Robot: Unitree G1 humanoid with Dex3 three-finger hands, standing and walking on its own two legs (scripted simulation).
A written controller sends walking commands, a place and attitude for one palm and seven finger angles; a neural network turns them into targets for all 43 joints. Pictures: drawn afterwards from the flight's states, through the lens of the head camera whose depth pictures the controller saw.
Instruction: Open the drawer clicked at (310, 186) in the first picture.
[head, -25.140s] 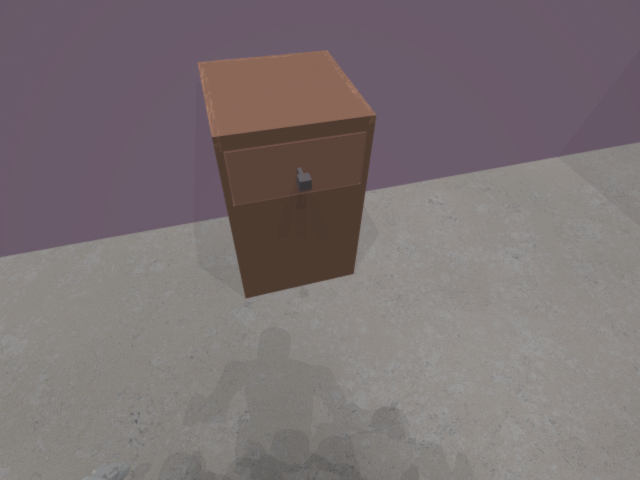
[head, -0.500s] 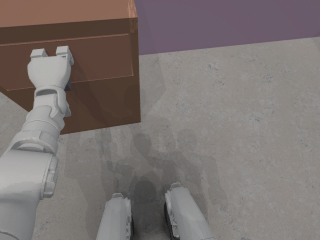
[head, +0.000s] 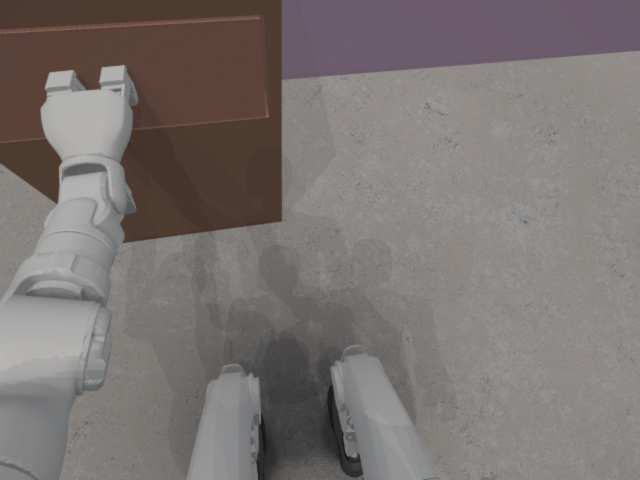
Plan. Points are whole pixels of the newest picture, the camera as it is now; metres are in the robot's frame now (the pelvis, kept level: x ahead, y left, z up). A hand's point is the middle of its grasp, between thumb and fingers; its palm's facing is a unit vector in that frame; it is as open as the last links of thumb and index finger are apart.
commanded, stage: lower the fingers behind the handle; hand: left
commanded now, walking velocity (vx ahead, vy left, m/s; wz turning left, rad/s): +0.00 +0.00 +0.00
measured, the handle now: (111, 114) +0.57 +0.22 -0.02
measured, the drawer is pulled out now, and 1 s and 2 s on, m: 0.00 0.00 0.03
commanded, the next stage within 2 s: close the thumb around the handle in 0.20 s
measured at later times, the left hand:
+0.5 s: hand (111, 146) +0.54 +0.22 -0.04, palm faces +0.01 -0.02 -1.00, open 12.7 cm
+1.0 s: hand (110, 148) +0.53 +0.22 -0.04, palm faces -0.02 -0.04 -1.00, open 6.9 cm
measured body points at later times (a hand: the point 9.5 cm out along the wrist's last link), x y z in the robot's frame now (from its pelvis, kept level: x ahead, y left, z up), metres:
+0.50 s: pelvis +0.01 +0.00 +0.00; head +0.21 +0.01 +0.40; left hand +0.53 +0.22 +0.01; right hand +0.02 -0.27 -0.13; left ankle +0.03 +0.11 -0.56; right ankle +0.06 -0.12 -0.56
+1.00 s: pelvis +0.00 +0.00 +0.00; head +0.20 +0.02 +0.40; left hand +0.53 +0.22 +0.01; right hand +0.02 -0.27 -0.13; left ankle +0.03 +0.11 -0.56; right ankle +0.06 -0.12 -0.56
